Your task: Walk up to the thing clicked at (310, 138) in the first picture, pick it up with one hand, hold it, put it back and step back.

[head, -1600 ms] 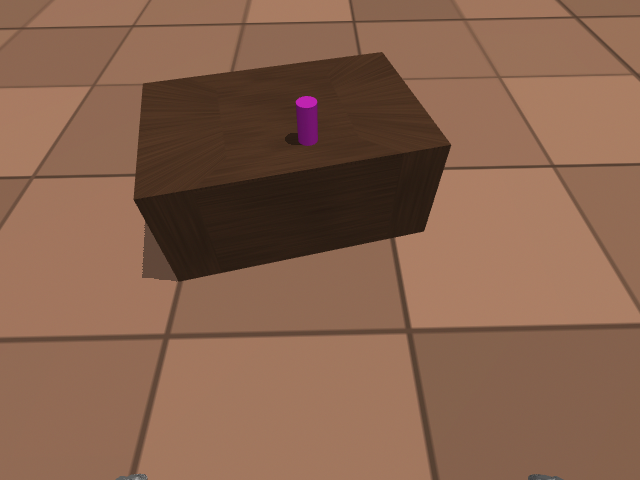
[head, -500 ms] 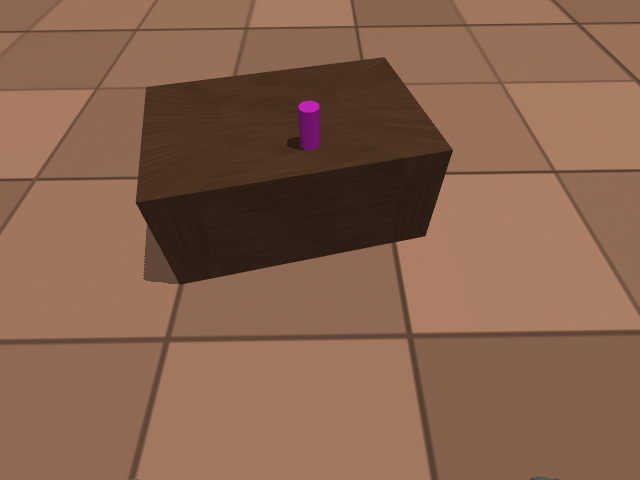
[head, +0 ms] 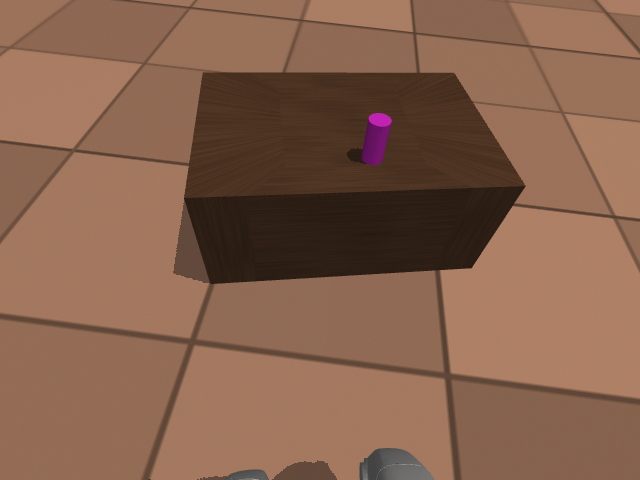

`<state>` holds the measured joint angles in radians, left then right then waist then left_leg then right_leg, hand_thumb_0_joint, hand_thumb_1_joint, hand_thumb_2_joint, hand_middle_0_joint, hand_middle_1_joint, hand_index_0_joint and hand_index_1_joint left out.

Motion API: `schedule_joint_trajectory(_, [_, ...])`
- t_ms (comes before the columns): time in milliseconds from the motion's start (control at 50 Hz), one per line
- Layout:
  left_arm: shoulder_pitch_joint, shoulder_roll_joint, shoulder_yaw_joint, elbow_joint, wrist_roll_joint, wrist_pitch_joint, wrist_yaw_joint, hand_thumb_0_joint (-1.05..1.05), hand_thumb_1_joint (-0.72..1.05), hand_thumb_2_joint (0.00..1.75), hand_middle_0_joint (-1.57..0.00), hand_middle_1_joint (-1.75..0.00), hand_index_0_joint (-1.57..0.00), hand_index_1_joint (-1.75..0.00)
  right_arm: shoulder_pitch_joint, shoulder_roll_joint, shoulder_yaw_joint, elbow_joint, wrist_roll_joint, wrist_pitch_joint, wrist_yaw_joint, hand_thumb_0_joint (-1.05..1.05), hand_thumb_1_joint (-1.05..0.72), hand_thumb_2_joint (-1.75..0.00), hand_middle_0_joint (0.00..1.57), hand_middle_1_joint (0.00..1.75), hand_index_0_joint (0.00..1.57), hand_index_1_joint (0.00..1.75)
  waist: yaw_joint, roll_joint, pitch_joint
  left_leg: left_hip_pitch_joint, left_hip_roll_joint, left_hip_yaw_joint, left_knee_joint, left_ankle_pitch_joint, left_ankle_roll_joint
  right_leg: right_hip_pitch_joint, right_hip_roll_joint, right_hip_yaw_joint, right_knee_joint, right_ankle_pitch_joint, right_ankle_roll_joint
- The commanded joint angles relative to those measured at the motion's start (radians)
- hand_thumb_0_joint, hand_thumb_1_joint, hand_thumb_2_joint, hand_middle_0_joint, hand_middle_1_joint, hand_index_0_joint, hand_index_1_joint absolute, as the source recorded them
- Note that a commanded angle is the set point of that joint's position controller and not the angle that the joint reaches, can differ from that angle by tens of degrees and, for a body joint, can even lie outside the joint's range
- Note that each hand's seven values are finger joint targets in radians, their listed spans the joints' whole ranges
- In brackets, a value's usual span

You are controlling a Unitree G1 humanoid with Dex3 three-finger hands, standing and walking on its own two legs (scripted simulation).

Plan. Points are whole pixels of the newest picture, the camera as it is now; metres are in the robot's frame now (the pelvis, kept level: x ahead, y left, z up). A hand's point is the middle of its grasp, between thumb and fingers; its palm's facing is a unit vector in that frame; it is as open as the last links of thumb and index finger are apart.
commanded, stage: walk up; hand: right
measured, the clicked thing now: (375, 139) +1.02 -0.20 -0.24
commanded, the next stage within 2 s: none
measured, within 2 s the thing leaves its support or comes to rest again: neither
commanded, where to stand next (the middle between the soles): +0.55 -0.02 m, yaw +5 degrees
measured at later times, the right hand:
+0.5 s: hand (505, 361) +0.29 -0.31 -0.14, palm faces -0.13 +0.92 -0.36, open 7.4 cm
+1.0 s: hand (475, 270) +0.46 -0.30 -0.12, palm faces -0.11 +0.90 -0.41, open 7.4 cm
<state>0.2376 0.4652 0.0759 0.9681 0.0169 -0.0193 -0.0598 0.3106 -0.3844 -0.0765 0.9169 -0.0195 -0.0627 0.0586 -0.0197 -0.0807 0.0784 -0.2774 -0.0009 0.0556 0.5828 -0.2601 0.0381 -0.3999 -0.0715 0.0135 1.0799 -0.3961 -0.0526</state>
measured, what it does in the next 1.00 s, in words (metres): walks ahead: right foot, then left foot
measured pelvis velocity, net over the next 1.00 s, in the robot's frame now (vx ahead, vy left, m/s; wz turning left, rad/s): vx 0.38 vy -0.02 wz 0.08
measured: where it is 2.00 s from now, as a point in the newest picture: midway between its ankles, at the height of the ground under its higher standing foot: (318, 362)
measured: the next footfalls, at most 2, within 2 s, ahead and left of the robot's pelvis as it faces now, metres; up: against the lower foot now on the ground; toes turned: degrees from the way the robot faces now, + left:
right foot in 0.30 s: +0.28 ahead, -0.15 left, +0.00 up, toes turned -1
left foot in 0.68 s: +0.42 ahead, +0.11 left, +0.00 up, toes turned +10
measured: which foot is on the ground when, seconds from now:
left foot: down 0.00-0.32, up 0.34-0.66, down 0.68-1.00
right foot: up 0.00-0.28, down 0.30-0.70, up 0.72-1.00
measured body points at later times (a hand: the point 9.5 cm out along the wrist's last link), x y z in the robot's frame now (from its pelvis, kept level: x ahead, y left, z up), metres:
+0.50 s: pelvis +0.21 -0.04 +0.01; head +0.23 -0.05 +0.45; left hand +0.27 +0.28 -0.09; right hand +0.30 -0.35 -0.11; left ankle +0.22 +0.10 -0.67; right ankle +0.24 -0.15 -0.73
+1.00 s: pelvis +0.38 -0.02 +0.00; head +0.40 -0.01 +0.45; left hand +0.42 +0.31 -0.11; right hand +0.47 -0.34 -0.09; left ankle +0.38 +0.10 -0.73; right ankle +0.49 -0.18 -0.70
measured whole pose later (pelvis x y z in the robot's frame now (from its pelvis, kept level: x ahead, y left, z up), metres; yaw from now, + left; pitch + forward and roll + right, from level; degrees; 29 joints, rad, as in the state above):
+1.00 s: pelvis +0.38 -0.02 +0.00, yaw +5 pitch -3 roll +0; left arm 0.31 0.44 0.07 0.87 0.02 -0.03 -0.09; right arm 0.34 -0.42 -0.04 0.81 -0.02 -0.09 0.04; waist -0.02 -0.04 0.08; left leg -0.21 0.05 0.09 0.55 -0.29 0.01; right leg -0.46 -0.11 -0.01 0.75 -0.28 -0.02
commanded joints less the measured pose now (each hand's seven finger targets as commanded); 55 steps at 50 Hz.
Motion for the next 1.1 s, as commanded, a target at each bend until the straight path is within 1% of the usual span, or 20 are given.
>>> schedule_joint_trajectory(0, [0.030,0.170,0.048,-0.088,0.002,-0.024,-0.005,0.00,0.90,0.90,-0.20,-0.30,-0.20,-0.30,0.031,-0.286,-0.069,-0.096,0.008,-0.040,-0.025,0.00,-0.90,-0.90,0.20,0.30,0.20,0.30,0.016,0.208,-0.001,0.099,0.240,-0.336,-0.380,-0.168,0.173,-0.140,-0.056,0.008,-0.144,0.083,0.045])
schedule_joint_trajectory(120, [-0.102,0.140,0.056,-0.166,0.006,-0.030,-0.026,0.00,0.90,0.90,-0.20,-0.30,-0.20,-0.30,0.083,-0.303,-0.073,-0.126,0.013,-0.053,-0.026,0.00,-0.90,-0.90,0.20,0.30,0.20,0.30,-0.018,0.198,0.044,0.102,0.251,-0.295,-0.387,-0.123,0.177,-0.130,-0.050,-0.010,-0.366,0.206,0.035])
schedule_joint_trajectory(200, [-0.095,0.111,0.059,-0.177,0.005,-0.045,-0.025,0.00,0.90,0.90,-0.20,-0.30,-0.20,-0.30,0.070,-0.289,-0.068,-0.152,0.010,-0.048,-0.032,0.00,-0.90,-0.90,0.20,0.30,0.20,0.30,-0.002,0.189,-0.020,0.124,0.223,-0.198,-0.247,0.202,0.145,0.017,0.010,-0.069,-0.479,0.219,0.017])
schedule_joint_trajectory(260, [0.085,0.138,0.081,-0.137,0.007,-0.061,-0.002,0.00,0.90,0.90,-0.20,-0.30,-0.20,-0.30,0.082,-0.237,-0.045,-0.173,0.015,-0.038,-0.040,0.00,-0.90,-0.90,0.20,0.30,0.20,0.30,0.095,0.067,-0.123,0.023,0.141,-0.111,0.111,0.409,0.083,0.361,0.072,-0.095,-0.588,0.192,-0.018])
schedule_joint_trajectory(280, [0.204,0.204,0.105,-0.121,0.017,-0.071,0.012,0.00,0.90,0.90,-0.20,-0.30,-0.20,-0.30,0.106,-0.173,-0.024,-0.190,0.022,-0.039,-0.041,0.00,-0.90,-0.90,0.20,0.30,0.20,0.30,0.145,-0.125,-0.196,-0.132,0.048,-0.053,0.421,0.206,0.043,0.507,-0.117,0.151,-0.675,0.056,-0.062])
schedule_joint_trajectory(300, [0.204,0.274,0.107,-0.148,0.008,-0.081,0.020,0.00,0.90,0.90,-0.20,-0.30,-0.20,-0.30,0.146,-0.149,-0.009,-0.199,0.028,-0.034,-0.045,0.00,-0.90,-0.90,0.20,0.30,0.20,0.30,0.111,-0.213,-0.163,-0.368,-0.074,-0.056,0.557,-0.235,0.009,0.575,-0.354,0.570,-0.821,-0.044,-0.134])
schedule_joint_trajectory(320, [0.151,0.275,0.103,-0.162,-0.007,-0.075,0.018,0.00,0.90,0.90,-0.20,-0.30,-0.20,-0.30,0.093,-0.249,-0.033,-0.174,0.018,-0.028,-0.057,0.00,-0.90,-0.90,0.20,0.30,0.20,0.30,0.110,-0.068,-0.123,-0.376,-0.011,-0.139,0.660,-0.255,0.017,0.464,-0.396,0.622,-0.825,-0.086,-0.235])
schedule_joint_trajectory(420, [0.038,0.182,0.065,-0.202,-0.010,-0.080,0.020,0.00,0.90,0.90,-0.20,-0.30,-0.20,-0.30,0.128,-0.221,-0.033,-0.112,0.017,-0.022,-0.022,0.00,-0.90,-0.90,0.20,0.30,0.20,0.30,0.030,-0.080,-0.006,-0.251,0.067,-0.120,0.436,-0.103,-0.013,0.216,-0.203,0.154,-0.818,0.205,-0.185])
schedule_joint_trajectory(560, [0.071,0.205,0.059,-0.237,0.003,-0.075,0.006,0.00,0.90,0.90,-0.20,-0.30,-0.20,-0.30,-0.020,-0.188,-0.042,-0.158,0.003,-0.033,-0.002,0.00,-0.90,-0.90,0.20,0.30,0.20,0.30,0.063,-0.049,-0.032,-0.104,0.054,0.006,0.069,0.044,-0.028,0.154,-0.192,0.057,-0.767,0.178,-0.170])
schedule_joint_trajectory(620, [0.060,0.183,0.040,-0.245,-0.001,-0.060,0.002,0.00,0.90,0.90,-0.20,-0.30,-0.20,-0.30,0.038,-0.204,-0.056,-0.132,0.004,-0.046,-0.010,0.00,-0.90,-0.90,0.20,0.30,0.20,0.30,0.007,0.020,-0.052,0.135,0.011,0.049,-0.035,0.096,-0.015,0.027,-0.138,-0.012,-0.614,0.122,-0.123])
schedule_joint_trajectory(640, [0.069,0.146,0.024,-0.253,0.005,-0.059,0.003,0.00,0.90,0.90,-0.20,-0.30,-0.20,-0.30,0.118,-0.240,-0.069,-0.107,0.000,-0.051,-0.020,0.00,-0.90,-0.90,0.20,0.30,0.20,0.30,-0.038,0.095,-0.110,0.292,0.010,0.009,-0.040,0.032,0.009,-0.044,-0.113,-0.029,-0.474,0.173,-0.099])
schedule_joint_trajectory(660, [0.096,0.088,0.007,-0.262,-0.003,-0.057,0.007,0.00,0.90,0.90,-0.20,-0.30,-0.20,-0.30,0.209,-0.315,-0.091,-0.096,-0.014,-0.057,-0.033,0.00,-0.90,-0.90,0.20,0.30,0.20,0.30,-0.081,0.309,-0.160,0.387,0.178,-0.252,-0.174,-0.201,0.062,-0.155,-0.027,-0.096,-0.167,0.093,-0.052])
schedule_joint_trajectory(680, [0.126,0.087,0.013,-0.248,-0.009,-0.046,0.012,0.00,0.90,0.90,-0.20,-0.30,-0.20,-0.30,0.222,-0.391,-0.104,-0.127,-0.009,-0.060,-0.042,0.00,-0.90,-0.90,0.20,0.30,0.20,0.30,-0.076,0.353,-0.136,0.381,0.412,-0.722,-0.357,-0.417,0.143,-0.316,0.101,-0.046,0.016,-0.132,-0.002])
schedule_joint_trajectory(700, [0.113,0.199,0.036,-0.227,-0.003,-0.036,0.026,0.00,0.90,0.90,-0.20,-0.30,-0.20,-0.30,0.157,-0.400,-0.111,-0.146,0.022,-0.054,-0.040,0.00,-0.90,-0.90,0.20,0.30,0.20,0.30,-0.067,0.229,-0.113,0.308,0.464,-0.753,-0.352,-0.415,0.243,-0.305,0.026,0.053,0.091,-0.154,-0.011])
schedule_joint_trajectory(800, [0.174,0.163,0.033,-0.160,-0.007,-0.036,0.013,0.00,0.90,0.90,-0.20,-0.30,-0.20,-0.30,0.046,-0.290,-0.056,-0.164,0.018,-0.056,-0.047,0.00,-0.90,-0.90,0.20,0.30,0.20,0.30,0.013,0.214,-0.042,0.093,0.291,-0.251,-0.276,0.110,0.176,-0.158,-0.041,0.034,-0.054,0.023,0.025])
schedule_joint_trajectory(940, [0.084,0.138,0.045,-0.182,-0.001,-0.040,-0.020,0.00,0.90,0.90,-0.20,-0.30,-0.20,-0.30,0.008,-0.322,-0.063,-0.192,0.009,-0.049,-0.033,0.00,-0.90,-0.90,0.20,0.30,0.20,0.30,0.009,0.265,-0.022,-0.021,0.248,-0.161,-0.289,-0.147,0.171,-0.004,-0.027,-0.044,-0.368,0.150,0.035])
schedule_joint_trajectory(1020, [0.188,0.147,0.057,-0.125,0.004,-0.056,0.004,0.00,0.90,0.90,-0.20,-0.30,-0.20,-0.30,-0.031,-0.271,-0.041,-0.200,0.011,-0.019,-0.032,0.00,-0.90,-0.90,0.20,0.30,0.20,0.30,0.080,0.146,-0.056,-0.146,0.188,-0.094,-0.050,-0.113,0.112,0.263,0.060,-0.103,-0.496,0.174,0.028])
schedule_joint_trajectory(1040, [0.236,0.171,0.068,-0.117,0.007,-0.066,0.016,0.00,0.90,0.90,-0.20,-0.30,-0.20,-0.30,0.010,-0.216,-0.021,-0.193,0.010,-0.012,-0.034,0.00,-0.90,-0.90,0.20,0.30,0.20,0.30,0.104,0.019,-0.091,-0.195,0.143,-0.050,0.140,-0.106,0.085,0.366,0.035,-0.040,-0.591,0.107,0.016])
schedule_joint_trajectory(1060, [0.278,0.267,0.089,-0.124,0.014,-0.079,0.032,0.00,0.90,0.90,-0.20,-0.30,-0.20,-0.30,0.040,-0.125,0.009,-0.209,0.017,-0.011,-0.035,0.00,-0.90,-0.90,0.20,0.30,0.20,0.30,0.110,-0.258,-0.077,-0.327,0.017,0.040,0.450,-0.230,0.019,0.384,-0.206,0.349,-0.766,-0.026,-0.042])
schedule_joint_trajectory(1080, [0.235,0.313,0.088,-0.154,0.004,-0.079,0.032,0.00,0.90,0.90,-0.20,-0.30,-0.20,-0.30,0.020,-0.196,-0.008,-0.204,0.012,-0.003,-0.047,0.00,-0.90,-0.90,0.20,0.30,0.20,0.30,0.103,-0.182,-0.052,-0.419,-0.003,-0.040,0.534,-0.314,-0.002,0.357,-0.353,0.593,-0.832,-0.010,-0.181])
